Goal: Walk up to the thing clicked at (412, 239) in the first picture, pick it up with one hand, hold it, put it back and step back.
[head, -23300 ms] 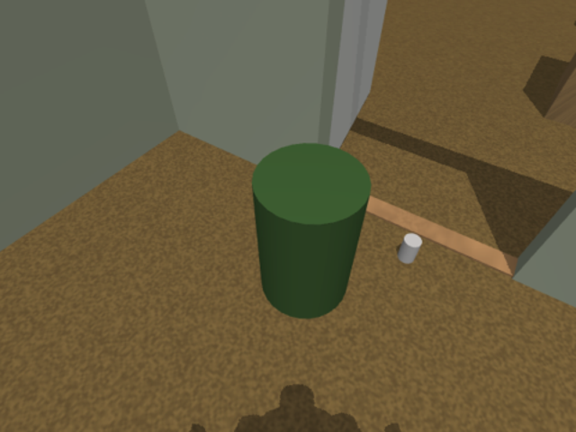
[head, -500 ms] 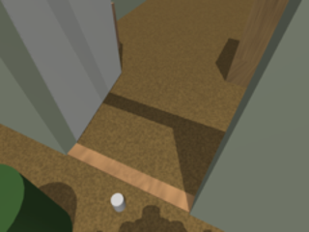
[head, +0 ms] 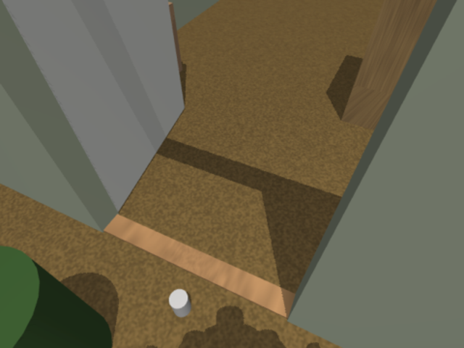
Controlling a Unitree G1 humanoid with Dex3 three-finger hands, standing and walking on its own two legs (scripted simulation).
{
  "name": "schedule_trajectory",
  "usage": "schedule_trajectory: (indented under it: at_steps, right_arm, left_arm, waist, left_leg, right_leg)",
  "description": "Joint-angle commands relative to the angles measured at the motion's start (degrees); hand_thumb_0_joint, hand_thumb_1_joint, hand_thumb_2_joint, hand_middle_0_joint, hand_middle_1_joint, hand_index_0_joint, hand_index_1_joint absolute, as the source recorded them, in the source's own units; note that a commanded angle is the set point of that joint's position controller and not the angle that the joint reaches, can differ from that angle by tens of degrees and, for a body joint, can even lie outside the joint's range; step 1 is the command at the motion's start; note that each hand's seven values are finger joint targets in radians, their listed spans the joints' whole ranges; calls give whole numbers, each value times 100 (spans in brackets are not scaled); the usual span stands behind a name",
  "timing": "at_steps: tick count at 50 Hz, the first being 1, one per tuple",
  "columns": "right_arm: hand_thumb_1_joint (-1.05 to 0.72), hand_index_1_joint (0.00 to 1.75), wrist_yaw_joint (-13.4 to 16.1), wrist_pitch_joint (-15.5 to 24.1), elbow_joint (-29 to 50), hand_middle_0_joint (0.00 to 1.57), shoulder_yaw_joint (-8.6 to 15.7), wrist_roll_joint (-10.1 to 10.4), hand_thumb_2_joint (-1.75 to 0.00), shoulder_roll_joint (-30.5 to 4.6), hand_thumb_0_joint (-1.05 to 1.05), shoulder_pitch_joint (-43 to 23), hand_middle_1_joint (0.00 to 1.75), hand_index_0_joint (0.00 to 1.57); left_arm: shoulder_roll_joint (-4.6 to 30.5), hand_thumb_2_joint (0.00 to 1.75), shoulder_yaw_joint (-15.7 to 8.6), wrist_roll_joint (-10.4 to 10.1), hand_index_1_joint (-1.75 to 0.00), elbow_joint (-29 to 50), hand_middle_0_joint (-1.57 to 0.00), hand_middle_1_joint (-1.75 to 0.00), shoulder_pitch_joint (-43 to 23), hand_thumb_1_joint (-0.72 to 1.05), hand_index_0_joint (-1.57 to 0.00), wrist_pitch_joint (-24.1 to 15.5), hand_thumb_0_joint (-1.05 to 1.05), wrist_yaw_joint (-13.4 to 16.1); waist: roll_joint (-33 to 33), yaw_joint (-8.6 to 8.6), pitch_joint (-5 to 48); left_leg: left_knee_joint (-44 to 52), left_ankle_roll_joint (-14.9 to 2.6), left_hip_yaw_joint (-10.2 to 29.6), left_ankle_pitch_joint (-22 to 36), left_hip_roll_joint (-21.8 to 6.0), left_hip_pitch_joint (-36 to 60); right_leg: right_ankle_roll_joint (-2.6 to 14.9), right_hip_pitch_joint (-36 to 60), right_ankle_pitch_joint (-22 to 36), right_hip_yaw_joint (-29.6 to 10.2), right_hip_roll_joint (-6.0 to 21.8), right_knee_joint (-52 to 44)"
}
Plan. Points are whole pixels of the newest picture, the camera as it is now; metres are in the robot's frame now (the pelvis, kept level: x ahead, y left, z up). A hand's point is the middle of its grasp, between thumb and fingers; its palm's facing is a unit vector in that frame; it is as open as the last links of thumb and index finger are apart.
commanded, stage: rise first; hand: left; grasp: from above
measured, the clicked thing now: (180, 303) +0.42 +0.22 -0.73
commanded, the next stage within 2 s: none
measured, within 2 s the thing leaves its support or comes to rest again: neither
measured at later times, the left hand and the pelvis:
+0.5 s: hand out of the picture +0.13 +0.26 -0.20, palm faces -0.09 -0.91 -0.40, open 12.9 cm; pelvis -0.01 +0.01 -0.05, yaw +0 degrees
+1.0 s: hand out of the picture +0.11 +0.27 -0.26, palm faces -0.22 -0.83 -0.51, open 14.2 cm; pelvis -0.02 +0.01 -0.12, yaw +1 degrees
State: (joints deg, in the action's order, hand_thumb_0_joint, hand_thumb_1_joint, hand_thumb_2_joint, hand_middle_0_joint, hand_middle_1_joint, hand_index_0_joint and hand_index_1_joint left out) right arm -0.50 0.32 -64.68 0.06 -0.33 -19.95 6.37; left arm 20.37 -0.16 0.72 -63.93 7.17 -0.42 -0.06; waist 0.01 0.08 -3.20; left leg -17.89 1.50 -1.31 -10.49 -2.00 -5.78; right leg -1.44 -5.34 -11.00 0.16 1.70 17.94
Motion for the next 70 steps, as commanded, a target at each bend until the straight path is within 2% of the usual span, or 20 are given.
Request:
schedule_trajectory:
  at_steps: [1, 2, 3, 5, 7, 9, 11, 14, 18, 24, 30, 34, 39, 43, 46, 51, 57, 61, 67, 70]
  right_arm:
    - [-94, 30, 90, 121, 342, 20, 248, -22, -92, -1224, 0, -148, 30, 20]
    - [-99, 30, 213, 407, 1968, 20, 15, 370, -93, -304, 0, -107, 30, 20]
    - [-95, 30, 261, 407, 1626, 20, 7, 393, -92, -408, 0, 225, 30, 20]
    - [-93, 30, 293, 266, 1717, 20, 163, 368, -91, -628, 0, 451, 30, 20]
    - [-91, 30, 365, 314, 1870, 20, 354, 282, -90, -634, 0, 644, 30, 20]
    - [-94, 30, 311, 349, 2052, 20, 472, 172, -91, -566, 0, 839, 30, 20]
    - [-95, 30, 263, 345, 2359, 20, 561, 143, -91, -526, 0, 860, 30, 20]
    - [-92, 30, 241, 330, 2754, 20, 526, 187, -90, -414, 0, 647, 30, 20]
    - [-92, 30, 167, 381, 3145, 20, 549, 213, -91, -387, 0, 527, 30, 20]
    - [-91, 30, 130, 628, 3384, 20, 592, 145, -90, -317, 0, 696, 30, 20]
    - [-90, 30, 203, 800, 3661, 20, 604, 109, -90, -233, 0, 666, 30, 20]
    - [-92, 30, 231, 841, 3774, 20, 615, 105, -91, -256, 0, 619, 30, 20]
    - [-91, 30, 241, 920, 3947, 20, 553, 87, -91, -183, 0, 503, 30, 20]
    - [-92, 30, 237, 1013, 4067, 20, 534, 66, -91, -158, 0, 463, 30, 20]
    - [-93, 30, 225, 1084, 4081, 20, 515, 63, -91, -146, 0, 474, 30, 20]
    - [-90, 30, 173, 1240, 3968, 20, 514, 27, -90, -235, 0, 269, 30, 20]
    - [-87, 30, 96, 1370, 3765, 20, 620, 51, -89, -397, 0, 208, 30, 20]
    - [-89, 30, 44, 1303, 3522, 20, 694, 78, -90, -555, 0, 197, 30, 20]
    - [-91, 30, -88, 1140, 3152, 20, 737, 41, -90, -550, 0, 429, 30, 20]
    - [-89, 30, -112, 1067, 3053, 20, 798, 0, -90, -583, 0, 504, 30, 20]
  left_arm:
    - [1227, 96, -212, -15, -38, 304, -16, -38, -139, 82, -16, -124, 0, 68]
    - [353, 98, -293, -290, -46, 2314, -22, -46, -2150, 74, -18, -674, 0, 159]
    - [451, 96, -276, -281, -54, 1882, -22, -53, -2683, 66, -18, -603, 0, 170]
    - [1054, 94, -748, -92, -69, 500, -18, -66, -1367, 50, -16, -246, 0, 120]
    - [1547, 91, -1030, 138, -82, 812, -14, -82, -1776, 35, -15, -275, 0, 22]
    - [1301, 89, -1085, 503, -92, 289, -10, -96, -916, 21, -14, -142, 0, -139]
    - [1389, 94, -1314, 743, -101, 683, -6, -105, -399, 5, -10, -30, 0, -199]
    - [1019, 95, -1047, 853, -105, 1311, -5, -108, -717, -19, -8, 312, 0, -109]
    - [958, 97, -1067, 964, -107, 1670, -7, -108, -575, -48, -8, 713, 0, 21]
    - [864, 98, -1102, 1100, -108, 2683, -8, -108, -735, -57, -8, 665, 0, 54]
    - [888, 100, -1194, 1431, -108, 3601, -7, -108, 219, -59, -6, 703, 0, 139]
    - [841, 99, -1123, 1423, -108, 4225, -8, -107, 495, -59, -7, 973, 0, 147]
    - [715, 98, -1007, 1547, -107, 4460, -7, -106, 770, -58, -6, 1220, 0, 155]
    - [737, 95, -1050, 1631, -108, 4703, -7, -109, 1034, -55, -8, 1264, 0, 161]
    - [759, 96, -984, 1718, -108, 4827, -7, -109, 718, -56, -8, 1175, 0, 196]
    - [1000, 98, -1002, 2245, -108, 4066, -6, -107, -166, -57, -6, 711, 0, 246]
    - [1128, 99, -777, 3016, -108, 3867, -6, -108, -856, -55, -6, 22, 0, 470]
    - [1818, 101, -1192, 3535, -109, 3436, -7, -109, -1494, -58, -6, -226, 0, 760]
    - [1942, 102, -1028, 4137, -109, 2665, -7, -109, -2778, -59, -7, -381, 0, 916]
    - [2378, 103, -1127, 4432, -108, 2430, -7, -107, -3565, -56, -6, -520, 0, 934]
  waist:
    - [2, -29, 481]
    - [-116, -633, -16]
    - [-3, -482, 244]
    - [280, -220, 143]
    - [101, -136, 1044]
    - [66, -90, 1446]
    - [-210, 228, 2085]
    - [-404, 127, 1827]
    - [-93, 39, 1517]
    - [-208, -121, 1825]
    - [-491, -75, 2380]
    - [-494, -144, 2415]
    - [-323, -201, 2233]
    - [-458, -118, 2518]
    - [-401, -270, 2593]
    - [-392, -332, 2363]
    - [-559, -300, 3430]
    - [-697, -139, 4003]
    - [-366, -184, 4629]
    - [-111, -174, 4880]
  left_leg:
    - [247, -227, 438, 918, -611, 172]
    - [-173, -196, -228, -13, 218, -658]
    - [-239, -202, -192, -63, 228, -613]
    - [-555, -214, -183, -53, 209, -978]
    - [-916, -205, -142, 422, 241, -960]
    - [-1361, -186, -87, 750, 288, -1233]
    - [-1581, -142, -109, 1093, 353, -1237]
    - [-1564, -95, -84, 897, 336, -1398]
    - [-1870, -106, 13, 348, 212, -1966]
    - [-2751, -111, 62, -77, 152, -2586]
    - [-3358, -104, 112, 173, 112, -2841]
    - [-3554, -116, 208, 318, 65, -2989]
    - [-3805, -154, 233, -177, 70, -3516]
    - [-4132, -148, 269, 75, 62, -3675]
    - [-4480, -173, 247, 65, 79, -3928]
    - [-5242, -167, 327, -941, 93, -5167]
    - [-6170, -136, 362, -1089, 140, -5785]
    - [-6820, -141, 414, -680, 125, -6197]
    - [-7848, -255, 202, -789, 191, -7294]
    - [-8247, -294, 124, -1368, 190, -7904]
  right_leg:
    - [241, -2, 926, -377, 622, -238]
    - [149, -1237, 351, 73, -131, 76]
    - [155, -964, 239, 133, -123, 123]
    - [192, -1105, 33, 220, -187, 353]
    - [188, -1061, 542, 158, -149, 759]
    - [195, -1158, 874, 168, -137, 1213]
    - [232, -927, 1089, 144, -124, 1450]
    - [227, -1255, 800, 167, -141, 1434]
    - [238, -1887, 124, 279, -232, 1767]
    - [222, -2846, -262, 243, -215, 2683]
    - [224, -3256, -69, 200, -194, 3329]
    - [211, -3488, -46, 230, -215, 3509]
    - [213, -3785, -378, 240, -203, 3688]
    - [248, -4086, -308, 266, -216, 4082]
    - [229, -4361, -249, 239, -207, 4323]
    - [249, -5683, -1064, 215, -196, 5239]
    - [266, -6633, -1145, 183, -195, 6297]
    - [301, -7364, -950, 208, -197, 7039]
    - [260, -7618, -851, 175, -222, 7530]
    - [224, -7657, -1294, 135, -241, 7655]
